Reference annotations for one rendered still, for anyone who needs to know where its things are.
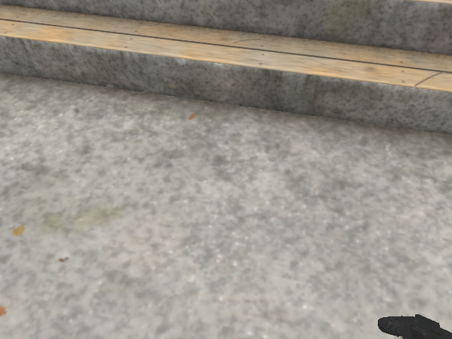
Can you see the robot right hand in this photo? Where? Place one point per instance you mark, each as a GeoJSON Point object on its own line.
{"type": "Point", "coordinates": [410, 327]}

